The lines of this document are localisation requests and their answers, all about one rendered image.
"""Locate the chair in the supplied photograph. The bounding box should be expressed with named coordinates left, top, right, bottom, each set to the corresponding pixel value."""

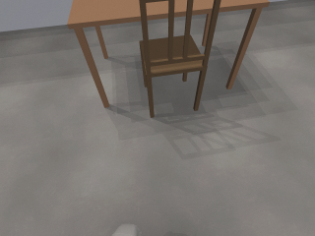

left=139, top=0, right=221, bottom=118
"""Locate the robot left thigh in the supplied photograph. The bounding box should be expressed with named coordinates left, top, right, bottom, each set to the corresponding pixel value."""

left=111, top=224, right=142, bottom=236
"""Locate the table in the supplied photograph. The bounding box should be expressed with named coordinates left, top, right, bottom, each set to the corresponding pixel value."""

left=67, top=0, right=270, bottom=108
